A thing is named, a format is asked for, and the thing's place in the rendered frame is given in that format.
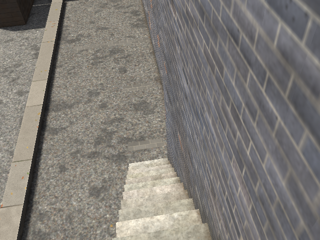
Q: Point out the stairs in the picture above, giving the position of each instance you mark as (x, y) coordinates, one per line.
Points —
(156, 206)

